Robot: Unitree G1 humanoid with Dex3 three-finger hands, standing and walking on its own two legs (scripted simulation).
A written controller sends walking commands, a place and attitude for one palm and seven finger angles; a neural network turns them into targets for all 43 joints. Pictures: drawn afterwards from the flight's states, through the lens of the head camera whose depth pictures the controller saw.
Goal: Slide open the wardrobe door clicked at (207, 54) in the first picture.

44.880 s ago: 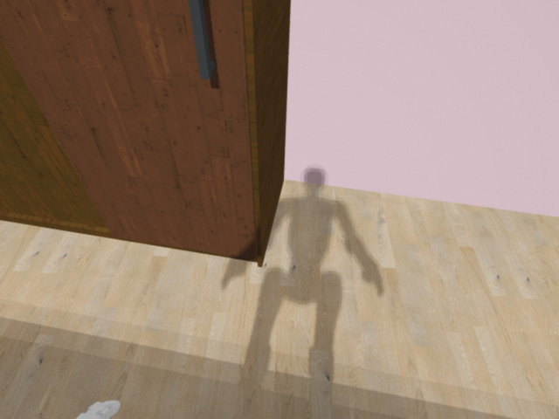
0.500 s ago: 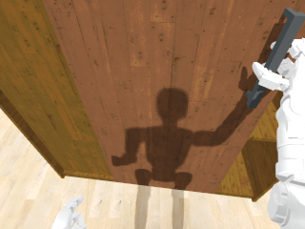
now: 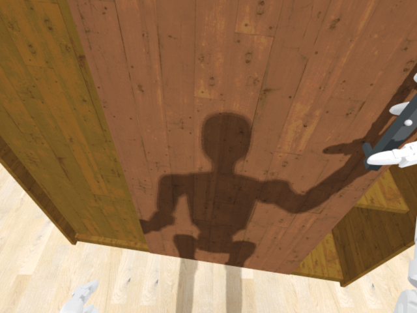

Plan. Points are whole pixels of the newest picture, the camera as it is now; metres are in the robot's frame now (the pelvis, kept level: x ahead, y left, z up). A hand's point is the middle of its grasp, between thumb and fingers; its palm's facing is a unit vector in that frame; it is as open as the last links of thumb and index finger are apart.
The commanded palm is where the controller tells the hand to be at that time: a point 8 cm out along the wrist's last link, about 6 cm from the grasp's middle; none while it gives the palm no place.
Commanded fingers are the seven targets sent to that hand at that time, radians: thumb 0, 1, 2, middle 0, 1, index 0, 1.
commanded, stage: slip the hand off the handle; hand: right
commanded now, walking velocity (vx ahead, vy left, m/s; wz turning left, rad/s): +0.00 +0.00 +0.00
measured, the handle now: (405, 109) +0.40 -0.31 +0.23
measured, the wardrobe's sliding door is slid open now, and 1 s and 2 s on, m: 0.24 0.24 0.24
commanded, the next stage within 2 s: draw the hand back to the body in 1.26 s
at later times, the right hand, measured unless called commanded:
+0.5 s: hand out of the picture +0.36 -0.35 +0.23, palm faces +0.42 +0.90 -0.12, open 14.1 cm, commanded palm +0.33 -0.40 +0.22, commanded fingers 0.00 0.55 -0.20 0.25 1.15 0.25 1.15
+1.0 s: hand out of the picture +0.30 -0.37 +0.22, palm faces +0.41 +0.90 -0.14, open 14.7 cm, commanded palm +0.25 -0.40 +0.22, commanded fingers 0.00 0.55 -0.20 0.25 1.15 0.25 1.15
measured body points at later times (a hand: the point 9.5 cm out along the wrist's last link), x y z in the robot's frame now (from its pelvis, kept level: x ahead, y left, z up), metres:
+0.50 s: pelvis +0.00 -0.01 +0.00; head +0.01 +0.00 +0.45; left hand +0.15 +0.24 -0.09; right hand +0.33 -0.39 +0.23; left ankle +0.02 +0.08 -0.72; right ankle +0.03 -0.12 -0.72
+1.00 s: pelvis +0.02 -0.04 +0.01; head +0.02 -0.04 +0.46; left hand +0.19 +0.20 -0.07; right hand +0.27 -0.42 +0.23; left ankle +0.02 +0.08 -0.72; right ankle +0.03 -0.12 -0.72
